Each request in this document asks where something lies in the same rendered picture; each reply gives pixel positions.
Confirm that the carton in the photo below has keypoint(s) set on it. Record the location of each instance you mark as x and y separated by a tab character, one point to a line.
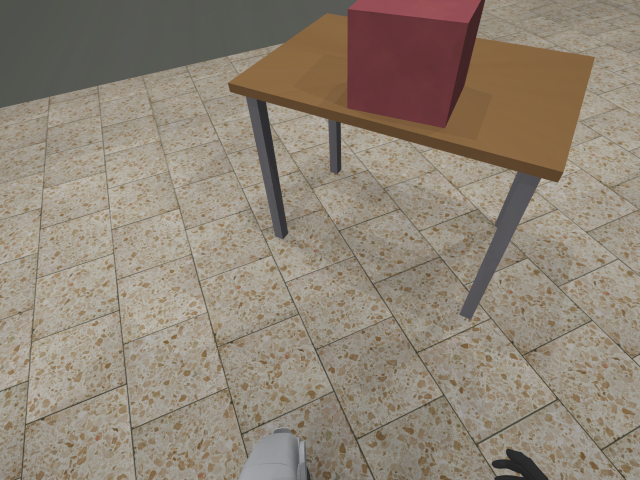
409	59

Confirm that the robot left thigh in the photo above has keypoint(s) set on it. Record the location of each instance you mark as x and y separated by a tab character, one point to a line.
279	456

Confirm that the table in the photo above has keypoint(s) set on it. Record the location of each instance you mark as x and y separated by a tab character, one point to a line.
518	110

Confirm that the left robot shin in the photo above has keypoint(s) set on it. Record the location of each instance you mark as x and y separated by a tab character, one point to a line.
282	430

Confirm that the robot right hand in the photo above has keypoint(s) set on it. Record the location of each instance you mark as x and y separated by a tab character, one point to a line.
521	464

